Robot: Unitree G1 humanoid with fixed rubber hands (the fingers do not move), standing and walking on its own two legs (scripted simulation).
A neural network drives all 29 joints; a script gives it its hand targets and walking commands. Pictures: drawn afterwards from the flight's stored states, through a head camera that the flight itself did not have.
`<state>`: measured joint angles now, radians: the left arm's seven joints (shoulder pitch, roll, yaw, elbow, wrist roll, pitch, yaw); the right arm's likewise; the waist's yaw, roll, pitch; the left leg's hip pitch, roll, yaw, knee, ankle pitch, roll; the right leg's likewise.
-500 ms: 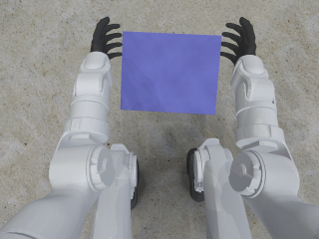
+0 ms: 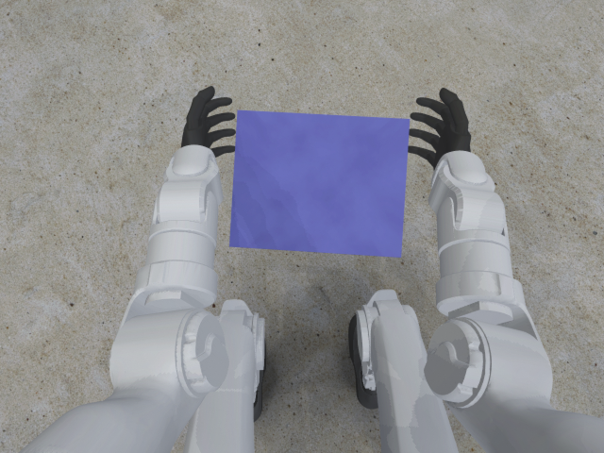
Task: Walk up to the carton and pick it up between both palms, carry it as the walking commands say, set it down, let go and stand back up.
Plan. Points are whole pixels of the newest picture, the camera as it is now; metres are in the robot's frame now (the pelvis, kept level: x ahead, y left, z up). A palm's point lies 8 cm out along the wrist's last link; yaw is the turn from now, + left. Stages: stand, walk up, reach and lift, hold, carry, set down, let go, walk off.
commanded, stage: reach and lift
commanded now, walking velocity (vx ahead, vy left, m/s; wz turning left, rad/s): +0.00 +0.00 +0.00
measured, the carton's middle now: (318, 188) +0.46 -0.03 -0.16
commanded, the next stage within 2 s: none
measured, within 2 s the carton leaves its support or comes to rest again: neither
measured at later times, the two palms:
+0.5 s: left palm (177, 137) +0.47 +0.13 +0.01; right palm (480, 143) +0.45 -0.18 +0.02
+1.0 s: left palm (148, 117) +0.45 +0.13 +0.09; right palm (528, 128) +0.43 -0.18 +0.10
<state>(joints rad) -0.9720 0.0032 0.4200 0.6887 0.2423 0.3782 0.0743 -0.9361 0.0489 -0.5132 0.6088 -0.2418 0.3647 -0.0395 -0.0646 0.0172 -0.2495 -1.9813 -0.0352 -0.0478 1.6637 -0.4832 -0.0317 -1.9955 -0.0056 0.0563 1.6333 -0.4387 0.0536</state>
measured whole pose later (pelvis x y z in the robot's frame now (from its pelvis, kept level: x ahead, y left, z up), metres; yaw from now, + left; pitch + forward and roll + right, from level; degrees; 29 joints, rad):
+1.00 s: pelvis +0.04 +0.00 +0.13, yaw +0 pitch +35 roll +0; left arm -0.68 -0.10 0.41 0.57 0.31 0.39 0.01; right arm -0.62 0.16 -0.48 0.46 -0.30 0.38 -0.01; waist -0.05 0.02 -0.26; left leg -1.40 -0.02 -0.05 1.19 -0.41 -0.02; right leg -1.41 -0.01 0.05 1.16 -0.37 0.04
